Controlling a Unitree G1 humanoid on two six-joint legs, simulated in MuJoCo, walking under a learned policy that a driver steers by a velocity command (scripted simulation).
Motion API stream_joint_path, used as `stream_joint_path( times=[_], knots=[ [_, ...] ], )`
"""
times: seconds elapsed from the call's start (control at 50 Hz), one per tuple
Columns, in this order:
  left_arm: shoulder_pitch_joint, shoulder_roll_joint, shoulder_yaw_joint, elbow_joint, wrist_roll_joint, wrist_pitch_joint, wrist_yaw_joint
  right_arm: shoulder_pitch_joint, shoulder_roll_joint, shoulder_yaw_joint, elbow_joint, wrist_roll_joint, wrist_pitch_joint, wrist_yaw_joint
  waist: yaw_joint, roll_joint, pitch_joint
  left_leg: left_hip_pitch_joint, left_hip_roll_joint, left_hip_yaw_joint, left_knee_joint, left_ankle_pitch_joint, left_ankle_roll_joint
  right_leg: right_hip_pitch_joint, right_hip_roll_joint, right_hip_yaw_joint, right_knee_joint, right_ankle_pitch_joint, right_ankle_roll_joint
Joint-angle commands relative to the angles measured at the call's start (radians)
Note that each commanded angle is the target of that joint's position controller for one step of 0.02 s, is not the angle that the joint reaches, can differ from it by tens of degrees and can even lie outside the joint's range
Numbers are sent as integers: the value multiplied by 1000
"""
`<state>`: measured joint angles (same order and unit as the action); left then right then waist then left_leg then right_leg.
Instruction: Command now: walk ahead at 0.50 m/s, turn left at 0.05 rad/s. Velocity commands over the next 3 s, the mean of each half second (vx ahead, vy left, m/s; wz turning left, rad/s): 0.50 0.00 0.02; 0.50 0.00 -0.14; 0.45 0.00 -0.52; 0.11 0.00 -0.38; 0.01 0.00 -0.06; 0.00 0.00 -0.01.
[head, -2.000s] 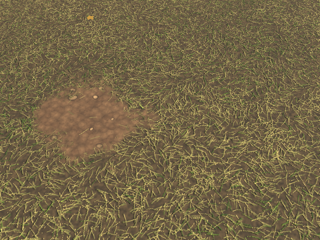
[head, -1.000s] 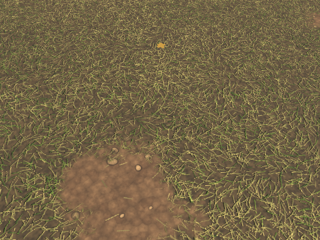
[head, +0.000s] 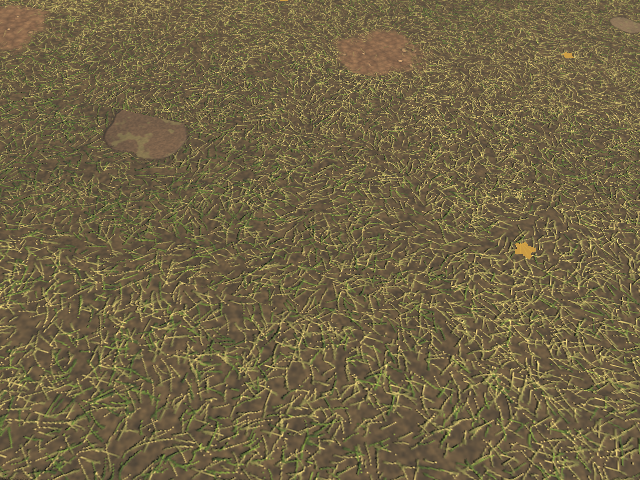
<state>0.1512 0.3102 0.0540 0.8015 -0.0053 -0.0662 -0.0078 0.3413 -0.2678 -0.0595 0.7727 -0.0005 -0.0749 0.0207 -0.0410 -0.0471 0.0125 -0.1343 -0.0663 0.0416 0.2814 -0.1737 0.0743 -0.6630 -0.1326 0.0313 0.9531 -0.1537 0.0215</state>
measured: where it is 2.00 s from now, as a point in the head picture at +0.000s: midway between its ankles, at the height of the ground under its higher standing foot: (382, 290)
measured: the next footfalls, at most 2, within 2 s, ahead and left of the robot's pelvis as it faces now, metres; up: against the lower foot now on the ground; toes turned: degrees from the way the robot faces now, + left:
right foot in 0.26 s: +0.33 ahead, -0.16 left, +0.00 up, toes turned -3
left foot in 0.78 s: +0.65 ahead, +0.05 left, +0.00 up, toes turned +1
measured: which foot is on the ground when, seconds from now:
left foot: down 0.00-0.30, up 0.32-0.76, down 0.78-1.00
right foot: up 0.00-0.24, down 0.26-0.82, up 0.84-1.00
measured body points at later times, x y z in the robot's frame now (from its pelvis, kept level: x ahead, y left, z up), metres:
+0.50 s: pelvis +0.30 -0.08 +0.00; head +0.31 -0.08 +0.45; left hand +0.31 +0.17 -0.14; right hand +0.41 -0.32 -0.13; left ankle +0.34 +0.08 -0.67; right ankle +0.29 -0.16 -0.75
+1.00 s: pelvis +0.59 -0.03 +0.00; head +0.61 -0.03 +0.45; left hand +0.69 +0.21 -0.14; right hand +0.61 -0.29 -0.13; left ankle +0.61 +0.05 -0.75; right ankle +0.58 -0.19 -0.67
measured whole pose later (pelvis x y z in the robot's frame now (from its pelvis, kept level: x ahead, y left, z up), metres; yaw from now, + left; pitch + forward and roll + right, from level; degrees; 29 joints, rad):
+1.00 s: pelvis +0.59 -0.03 +0.00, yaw -7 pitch +2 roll +1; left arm 0.29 0.24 0.03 0.92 0.07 -0.10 -0.06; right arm 0.31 -0.21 -0.03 0.90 -0.06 -0.10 -0.02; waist -0.02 -0.03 -0.01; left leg -0.20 -0.03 0.15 0.31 -0.15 0.07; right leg -0.56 -0.09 0.05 1.07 -0.28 -0.06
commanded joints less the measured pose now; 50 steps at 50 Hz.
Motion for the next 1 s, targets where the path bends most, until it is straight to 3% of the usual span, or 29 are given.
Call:
stream_joint_path(
  times=[0.02, 0.1, 0.16, 0.18, 0.2, 0.22, 0.24, 0.26, 0.28, 0.3, 0.32, 0.34, 0.36, 0.38, 0.42, 0.46, 0.52, 0.58, 0.64, 0.74, 0.78, 0.8, 0.82, 0.84, 0.86, 0.88, 0.92, 0.94, 1.0],
  knots=[
    [-32, 33, 3, -55, 3, -8, -5, -50, -149, -35, -56, 4, -19, -13, 24, 98, 21, -17, 249, -143, -153, 228, 154, -9, -5, 10, -165, 183, 8],
    [-166, 20, -8, -93, -7, -21, -24, 30, -178, -41, -6, 15, -9, -21, -29, 96, 55, 32, 262, -117, -145, 172, 135, 28, 38, -21, -344, 277, -5],
    [-218, 33, -7, -123, -10, -29, -43, 65, -184, -45, 28, 20, 8, -26, -34, 103, 66, 146, 309, -133, -88, 224, 123, -4, 53, -15, -411, 203, -38],
    [-124, 11, -38, -96, 120, -7, -45, 125, -67, 13, 74, -153, -28, 40, 4, 134, 34, 224, 354, -175, -89, 216, 156, -7, 48, 34, -391, 210, -59],
    [-121, 36, -22, -105, 119, 5, -43, 104, -87, -2, 74, -126, -40, 57, 12, 135, 51, 278, 362, -167, -74, 255, 150, -24, 53, 19, -397, 128, -76],
    [-147, 68, -15, -120, 101, 6, -39, 60, -136, -11, 65, -95, -46, 60, 33, 112, 31, 256, 339, -139, -47, 318, 132, 65, 86, -36, -427, 101, -101],
    [-149, 98, -4, -130, 72, -1, -36, 44, -172, -15, 70, -79, -46, 61, 63, 94, 0, 199, 302, -105, 14, 466, 109, 224, 131, -96, -447, 130, -133],
    [-84, 136, 8, -116, 44, -12, -29, 72, -186, -14, 86, -93, -46, 64, 88, 80, -64, 130, 245, -56, 133, 609, 68, 428, 164, -112, -419, 165, -168],
    [91, 166, 11, -69, 37, -24, -22, 185, -98, 13, 81, -114, -48, 57, 84, -22, -287, -52, 148, -3, 399, 492, 5, 847, 86, -7, -295, 315, -282],
    [350, 166, 13, -20, 44, -17, -12, 275, -30, 48, 65, -132, -60, 75, 161, -201, -489, -430, -24, -12, 709, -88, -64, 1285, -161, 461, -471, 113, -478],
    [514, 123, 6, 49, 80, -24, -4, 86, -82, 27, 50, -92, -53, 90, 264, -106, -344, -612, -42, -139, 940, -386, -33, 1225, -189, 635, -630, -58, -391],
    [439, 145, 20, 66, 73, -44, -2, -33, -79, 19, 16, -61, -56, 73, 221, -76, -99, -728, 35, -186, 1027, -307, -3, 1002, -173, 532, -665, -188, -300],
    [312, 112, 15, 44, 59, -49, 0, -55, -100, 16, 20, -72, -59, 46, 167, -39, -16, -681, 105, -178, 997, -220, 10, 793, -157, 434, -698, -150, -294],
    [252, 50, -8, 38, 50, -48, 1, -47, -79, 25, 13, -97, -58, 27, 111, -26, -42, -599, 146, -171, 951, -168, 19, 682, -144, 364, -719, -39, -298],
    [156, -21, -31, 10, 57, -50, 7, -43, -22, 48, 17, -106, -35, 22, 40, 0, -44, -483, 189, -152, 891, -127, 4, 517, -119, 262, -791, 61, -291],
    [131, -3, -22, -6, 65, -64, 7, -60, -12, 52, 15, -91, -18, 30, 31, -2, -18, -503, 193, -122, 808, -83, -20, 462, -85, 182, -839, 32, -289],
    [198, 19, -15, 10, 92, -71, -17, -139, -5, 57, -2, -84, -8, 39, 60, 16, -1, -559, 194, -78, 622, 147, -52, 449, -70, 98, -839, 195, -307],
    [258, 31, -12, 38, 80, -66, -53, -226, 6, 61, -24, -80, 9, 48, 76, -1, 8, -467, 153, -28, 448, 285, -51, 403, -38, 26, -805, 312, -291],
    [319, 47, -7, 71, 77, -61, -77, -305, -29, 51, -53, -75, 18, 43, 94, -12, 28, -499, 134, -40, 362, 293, -35, 519, -81, 51, -774, 312, -293],
    [353, 67, 5, 117, 74, -44, -66, -414, -58, 38, -86, -57, 13, 24, 100, -15, 36, -475, 96, -20, 222, 174, 14, 746, -126, 72, -712, 435, -243],
    [326, 92, 13, 124, 74, -43, -68, -330, -109, 15, -68, -34, -3, 14, 26, -8, -40, -167, 49, 30, 209, 213, 70, 655, -56, 30, -576, 707, -185],
    [356, 42, 0, 117, 87, -50, -68, -149, -163, 0, -19, -27, -16, 10, -13, 57, -219, 202, 118, -35, 325, 362, 169, 500, 33, -14, -362, 623, -116],
    [495, -77, -44, 100, 106, -64, -75, 109, -173, 2, 36, -29, -13, 7, -53, 271, -486, 721, 406, -470, 210, 247, 395, 123, 188, -29, -25, 44, -39],
    [369, -22, -25, 106, 83, -59, -93, 290, -123, 5, 104, -57, -9, -7, -150, 190, -418, 709, 462, -682, 40, -31, 330, -56, 210, 42, 189, -407, -60],
    [223, -4, -7, 78, 57, -55, -86, 218, -136, -8, 117, -60, -27, -18, -132, 160, -137, 443, 420, -558, -18, -252, 207, -152, 132, 93, 308, -337, -98],
    [187, 22, 0, 78, 59, -57, -60, 84, -105, -3, 95, -47, -33, -29, -80, 146, -10, 218, 399, -441, -57, -214, 173, -135, 76, 77, 300, -262, -109],
    [203, -46, -22, 83, 96, -52, -44, -29, 8, 33, 81, -43, -34, -41, 10, 109, -36, 41, 370, -287, -110, 10, 162, 10, 8, 89, 228, -157, -116],
    [208, -84, -31, 88, 95, -46, -45, -71, 31, 39, 65, -48, -38, -45, 43, 92, -40, -14, 356, -221, -135, 91, 155, 59, -6, 82, 192, -140, -105],
    [181, -81, -29, 89, 68, -40, -65, -72, 3, 22, 69, -69, -60, -44, 56, 90, -24, -64, 319, -44, -175, 233, 155, 58, -8, 39, 89, -32, -65]
  ],
)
